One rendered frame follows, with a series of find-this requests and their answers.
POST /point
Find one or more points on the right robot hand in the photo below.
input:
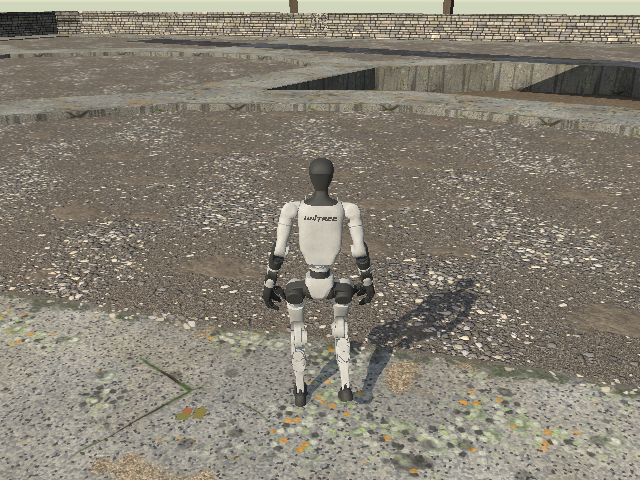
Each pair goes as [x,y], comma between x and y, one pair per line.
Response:
[369,290]

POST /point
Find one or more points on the left robot hand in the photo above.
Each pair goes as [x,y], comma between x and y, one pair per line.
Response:
[269,294]

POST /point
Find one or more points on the right robot upper arm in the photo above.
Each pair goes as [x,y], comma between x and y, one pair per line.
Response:
[352,212]

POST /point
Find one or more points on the robot right thigh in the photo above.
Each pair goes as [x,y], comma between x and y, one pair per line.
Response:
[342,297]

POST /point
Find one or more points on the robot left forearm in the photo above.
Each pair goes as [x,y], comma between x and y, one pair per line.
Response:
[273,269]

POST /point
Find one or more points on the left robot upper arm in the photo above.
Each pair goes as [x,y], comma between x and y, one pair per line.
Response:
[289,210]

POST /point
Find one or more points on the robot left foot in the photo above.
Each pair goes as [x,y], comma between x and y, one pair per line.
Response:
[300,398]

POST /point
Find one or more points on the robot right forearm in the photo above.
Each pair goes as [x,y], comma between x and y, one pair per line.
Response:
[364,268]

